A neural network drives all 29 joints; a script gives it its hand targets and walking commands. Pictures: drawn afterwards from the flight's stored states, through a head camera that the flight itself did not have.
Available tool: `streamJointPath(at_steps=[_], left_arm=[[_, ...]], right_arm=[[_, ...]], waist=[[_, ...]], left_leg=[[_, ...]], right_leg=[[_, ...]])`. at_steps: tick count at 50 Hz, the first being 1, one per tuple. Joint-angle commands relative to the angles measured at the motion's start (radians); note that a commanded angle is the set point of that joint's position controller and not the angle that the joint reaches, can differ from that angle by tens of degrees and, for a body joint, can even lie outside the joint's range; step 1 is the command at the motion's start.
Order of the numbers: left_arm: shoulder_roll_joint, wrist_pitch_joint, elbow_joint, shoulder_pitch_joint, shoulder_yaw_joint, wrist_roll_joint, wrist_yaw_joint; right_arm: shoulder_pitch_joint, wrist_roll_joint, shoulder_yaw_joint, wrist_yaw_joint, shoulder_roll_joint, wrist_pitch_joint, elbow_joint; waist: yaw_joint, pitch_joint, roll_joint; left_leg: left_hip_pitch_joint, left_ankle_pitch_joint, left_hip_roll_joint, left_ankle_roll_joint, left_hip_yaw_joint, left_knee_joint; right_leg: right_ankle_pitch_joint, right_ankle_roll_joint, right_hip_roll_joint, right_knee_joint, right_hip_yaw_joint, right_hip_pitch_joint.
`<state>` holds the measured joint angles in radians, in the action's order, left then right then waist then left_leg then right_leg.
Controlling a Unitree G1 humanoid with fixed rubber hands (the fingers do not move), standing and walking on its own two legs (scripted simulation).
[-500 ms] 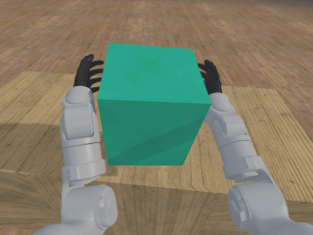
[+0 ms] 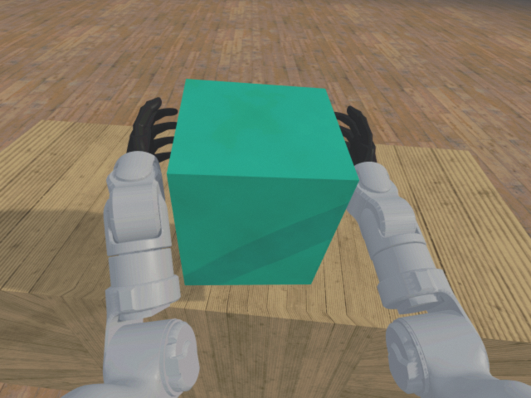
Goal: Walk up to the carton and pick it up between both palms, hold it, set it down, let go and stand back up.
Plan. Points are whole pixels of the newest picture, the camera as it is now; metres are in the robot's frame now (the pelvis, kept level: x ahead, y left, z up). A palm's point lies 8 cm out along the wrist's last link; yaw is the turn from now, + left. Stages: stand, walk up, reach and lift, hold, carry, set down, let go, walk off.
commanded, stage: hold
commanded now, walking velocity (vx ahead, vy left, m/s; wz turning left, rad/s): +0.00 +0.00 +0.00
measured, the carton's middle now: (253, 189) +0.37 +0.01 +0.15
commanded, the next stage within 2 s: set down in 1.38 s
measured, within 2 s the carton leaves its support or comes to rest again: neither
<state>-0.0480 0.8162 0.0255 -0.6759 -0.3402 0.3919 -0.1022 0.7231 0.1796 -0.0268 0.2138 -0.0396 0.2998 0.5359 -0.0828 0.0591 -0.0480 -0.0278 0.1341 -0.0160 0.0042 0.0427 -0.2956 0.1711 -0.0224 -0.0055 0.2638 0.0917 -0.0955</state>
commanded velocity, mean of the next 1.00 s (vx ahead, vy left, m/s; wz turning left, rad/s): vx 0.00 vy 0.00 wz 0.00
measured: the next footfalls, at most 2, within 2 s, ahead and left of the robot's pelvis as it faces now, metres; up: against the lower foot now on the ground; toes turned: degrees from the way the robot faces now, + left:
none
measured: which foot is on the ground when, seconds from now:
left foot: down 0.00-1.00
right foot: down 0.00-1.00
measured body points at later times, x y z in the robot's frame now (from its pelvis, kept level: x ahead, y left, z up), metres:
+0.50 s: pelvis -0.01 +0.00 +0.00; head -0.06 +0.02 +0.45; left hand +0.37 +0.16 +0.24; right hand +0.38 -0.15 +0.21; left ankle +0.03 +0.11 -0.75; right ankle +0.00 -0.10 -0.75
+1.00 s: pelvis +0.01 +0.00 +0.00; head -0.05 +0.02 +0.44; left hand +0.37 +0.16 +0.23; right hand +0.38 -0.15 +0.22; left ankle +0.03 +0.11 -0.75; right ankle +0.00 -0.10 -0.75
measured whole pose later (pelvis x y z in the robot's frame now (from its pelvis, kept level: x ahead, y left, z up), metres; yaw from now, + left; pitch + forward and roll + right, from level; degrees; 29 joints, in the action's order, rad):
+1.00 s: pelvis +0.01 +0.00 +0.00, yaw +0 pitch -12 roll +0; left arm -0.05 0.83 -0.02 -0.64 -0.33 0.39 -0.11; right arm 0.70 0.22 0.02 0.23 -0.06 0.32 0.50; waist -0.09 0.06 -0.06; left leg -0.05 0.15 -0.02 0.00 0.04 -0.30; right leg 0.18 -0.02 -0.01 0.25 0.09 -0.13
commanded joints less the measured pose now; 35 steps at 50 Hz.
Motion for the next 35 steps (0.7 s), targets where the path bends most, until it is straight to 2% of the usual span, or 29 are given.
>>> streamJointPath(at_steps=[1, 3, 4, 6, 7, 10, 11, 13, 15, 18, 20, 23, 30, 31, 32, 34, 35], left_arm=[[-0.452, -0.036, -0.026, -0.521, 0.426, -0.129, -0.104], [-0.458, -0.038, -0.032, -0.522, 0.450, -0.147, -0.101], [-0.453, -0.033, -0.012, -0.508, 0.442, -0.134, -0.101], [-0.444, -0.032, -0.013, -0.507, 0.432, -0.134, -0.106], [-0.439, -0.031, -0.027, -0.509, 0.428, -0.126, -0.106], [-0.439, -0.027, -0.038, -0.520, 0.450, -0.135, -0.104], [-0.433, -0.022, -0.018, -0.502, 0.431, -0.123, -0.105], [-0.438, -0.024, -0.029, -0.505, 0.432, -0.123, -0.108], [-0.426, -0.026, -0.002, -0.526, 0.416, -0.118, -0.112], [-0.428, -0.030, 0.041, -0.554, 0.381, -0.109, -0.112], [-0.438, -0.035, 0.044, -0.539, 0.372, -0.110, -0.109], [-0.453, -0.041, 0.016, -0.542, 0.403, -0.132, -0.102], [-0.440, -0.034, 0.027, -0.545, 0.388, -0.114, -0.108], [-0.443, -0.035, 0.020, -0.554, 0.394, -0.117, -0.108], [-0.445, -0.034, 0.030, -0.551, 0.398, -0.120, -0.108], [-0.467, -0.038, 0.028, -0.578, 0.424, -0.131, -0.104], [-0.478, -0.039, 0.008, -0.563, 0.440, -0.136, -0.100]], right_arm=[[0.730, 0.064, 0.327, -0.092, 0.502, -0.053, -0.279], [0.735, 0.072, 0.332, -0.084, 0.505, -0.056, -0.292], [0.732, 0.076, 0.338, -0.081, 0.496, -0.051, -0.275], [0.727, 0.073, 0.339, -0.075, 0.500, -0.048, -0.279], [0.696, 0.071, 0.329, -0.075, 0.494, -0.039, -0.242], [0.694, 0.071, 0.314, -0.079, 0.480, -0.038, -0.252], [0.695, 0.065, 0.311, -0.080, 0.480, -0.035, -0.244], [0.693, 0.059, 0.311, -0.080, 0.483, -0.035, -0.246], [0.702, 0.051, 0.293, -0.084, 0.485, -0.031, -0.224], [0.749, 0.030, 0.272, -0.100, 0.499, -0.039, -0.213], [0.766, 0.039, 0.294, -0.101, 0.519, -0.049, -0.233], [0.779, 0.066, 0.321, -0.091, 0.514, -0.059, -0.267], [0.721, 0.036, 0.278, -0.096, 0.499, -0.039, -0.182], [0.713, 0.035, 0.273, -0.097, 0.498, -0.038, -0.178], [0.730, 0.038, 0.272, -0.099, 0.494, -0.041, -0.194], [0.747, 0.034, 0.254, -0.101, 0.501, -0.047, -0.197], [0.749, 0.042, 0.264, -0.101, 0.496, -0.054, -0.222]], waist=[[0.007, -0.319, 0.043], [-0.011, -0.344, 0.047], [-0.008, -0.323, 0.054], [-0.007, -0.332, 0.042], [-0.013, -0.309, 0.058], [-0.025, -0.312, 0.078], [-0.016, -0.277, 0.066], [-0.024, -0.300, 0.060], [-0.018, -0.258, 0.053], [0.005, -0.246, 0.034], [0.021, -0.278, 0.022], [0.011, -0.356, 0.032], [-0.001, -0.264, 0.046], [-0.011, -0.280, 0.050], [-0.006, -0.280, 0.054], [-0.021, -0.283, 0.084], [-0.016, -0.316, 0.096]], left_leg=[[-0.076, -0.171, 0.034, 0.006, 0.036, 0.017], [-0.110, -0.216, 0.037, -0.002, 0.032, -0.004], [-0.120, -0.226, 0.040, -0.003, 0.030, -0.008], [-0.115, -0.210, 0.042, 0.000, 0.031, -0.011], [-0.109, -0.187, 0.043, 0.000, 0.033, 0.000], [-0.094, -0.181, 0.040, -0.015, 0.031, 0.004], [-0.090, -0.179, 0.041, -0.010, 0.034, 0.007], [-0.093, -0.179, 0.042, -0.007, 0.031, 0.009], [-0.070, -0.117, 0.041, -0.003, 0.034, 0.025], [-0.025, -0.029, 0.033, 0.023, 0.039, 0.057], [-0.040, -0.089, 0.036, 0.026, 0.042, 0.039], [-0.095, -0.169, 0.042, 0.014, 0.038, 0.005], [-0.060, -0.095, 0.033, 0.009, 0.040, 0.040], [-0.071, -0.102, 0.034, 0.007, 0.040, 0.038], [-0.068, -0.098, 0.032, 0.008, 0.038, 0.037], [-0.055, -0.080, 0.030, -0.004, 0.035, 0.039], [-0.076, -0.124, 0.028, -0.010, 0.031, 0.026]], right_leg=[[-0.147, 0.053, -0.035, -0.024, 0.013, -0.011], [-0.187, 0.055, -0.037, -0.025, 0.013, -0.011], [-0.202, 0.057, -0.034, -0.024, 0.011, -0.009], [-0.198, 0.061, -0.034, -0.022, 0.014, -0.013], [-0.179, 0.061, -0.029, -0.024, 0.009, -0.011], [-0.148, 0.055, -0.035, -0.021, 0.015, -0.009], [-0.145, 0.055, -0.034, -0.027, 0.014, -0.003], [-0.159, 0.060, -0.031, -0.030, 0.018, -0.005], [-0.104, 0.064, -0.026, -0.036, 0.017, 0.021], [-0.004, 0.058, -0.026, -0.042, 0.017, 0.036], [-0.076, 0.059, -0.028, -0.035, 0.012, 0.013], [-0.148, 0.060, -0.036, -0.023, 0.011, -0.007], [-0.052, 0.055, -0.035, -0.040, 0.018, 0.030], [-0.058, 0.055, -0.034, -0.039, 0.014, 0.025], [-0.049, 0.050, -0.035, -0.039, 0.016, 0.025], [-0.038, 0.048, -0.033, -0.035, 0.017, 0.031], [-0.070, 0.046, -0.038, -0.025, 0.022, 0.025]])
